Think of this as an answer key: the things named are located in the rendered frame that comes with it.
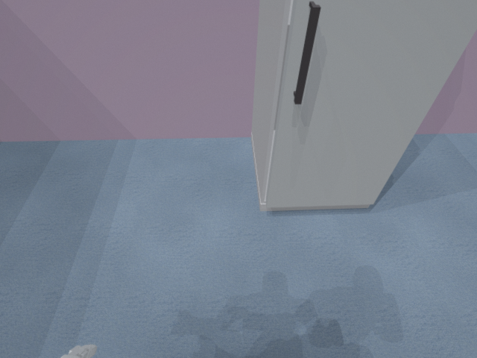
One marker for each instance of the handle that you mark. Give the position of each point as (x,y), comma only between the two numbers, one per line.
(307,51)

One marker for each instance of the fridge door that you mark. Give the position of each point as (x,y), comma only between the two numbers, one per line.
(376,68)

